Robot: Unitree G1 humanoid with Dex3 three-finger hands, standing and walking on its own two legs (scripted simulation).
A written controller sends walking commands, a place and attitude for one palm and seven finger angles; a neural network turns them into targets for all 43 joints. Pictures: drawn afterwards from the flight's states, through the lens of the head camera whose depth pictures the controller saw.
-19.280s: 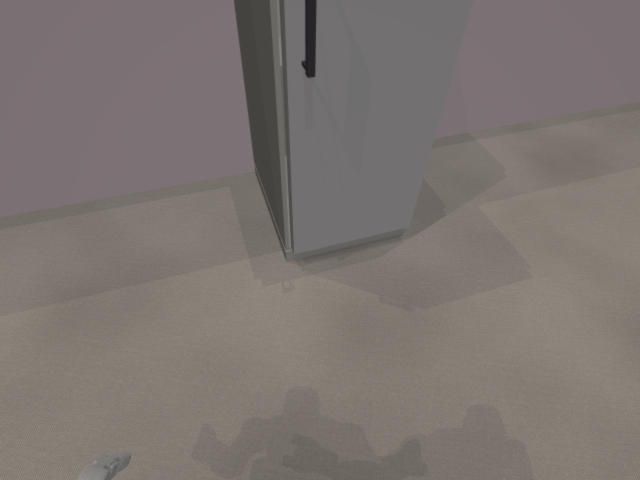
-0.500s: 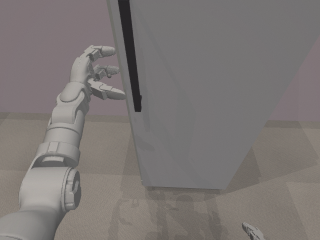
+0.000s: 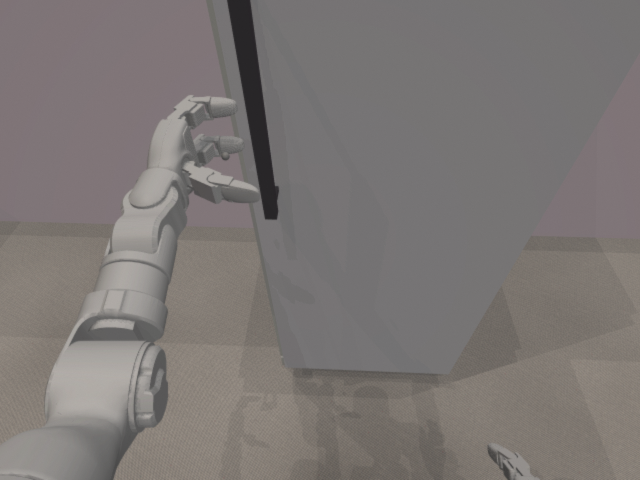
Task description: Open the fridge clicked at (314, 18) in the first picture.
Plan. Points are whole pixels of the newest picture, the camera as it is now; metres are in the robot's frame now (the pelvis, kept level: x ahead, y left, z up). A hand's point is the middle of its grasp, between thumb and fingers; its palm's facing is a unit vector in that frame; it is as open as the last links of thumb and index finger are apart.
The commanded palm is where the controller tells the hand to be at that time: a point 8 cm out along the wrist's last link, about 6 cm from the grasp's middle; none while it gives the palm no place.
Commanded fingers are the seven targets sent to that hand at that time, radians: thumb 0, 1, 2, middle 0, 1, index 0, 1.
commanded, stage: move the hooked fingers beside the handle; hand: left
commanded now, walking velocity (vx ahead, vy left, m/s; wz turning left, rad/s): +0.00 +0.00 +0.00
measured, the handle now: (261, 120) +0.51 +0.09 +0.20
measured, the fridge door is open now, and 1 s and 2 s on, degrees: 0 0 0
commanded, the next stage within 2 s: none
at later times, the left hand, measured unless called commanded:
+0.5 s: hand (211, 159) +0.44 +0.14 +0.19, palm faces -0.02 -1.00 +0.01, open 14.0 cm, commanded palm +0.42 +0.20 +0.19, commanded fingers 0.00 -0.50 0.30 -0.30 -1.20 -0.30 -1.20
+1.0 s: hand (207, 157) +0.45 +0.15 +0.19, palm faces -0.01 -1.00 -0.01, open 14.0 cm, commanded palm +0.43 +0.19 +0.19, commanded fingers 0.00 -0.50 0.30 -0.30 -1.20 -0.30 -1.20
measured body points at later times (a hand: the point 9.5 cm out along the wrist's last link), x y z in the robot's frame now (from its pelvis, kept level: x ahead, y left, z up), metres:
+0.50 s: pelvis +0.00 -0.01 +0.00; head +0.01 -0.02 +0.45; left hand +0.43 +0.20 +0.19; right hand +0.12 -0.26 -0.11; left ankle -0.01 +0.10 -0.74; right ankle -0.01 -0.10 -0.74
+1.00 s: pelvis +0.01 +0.00 +0.00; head +0.02 -0.01 +0.45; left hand +0.44 +0.21 +0.19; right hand +0.10 -0.25 -0.11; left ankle -0.01 +0.10 -0.74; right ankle -0.01 -0.10 -0.74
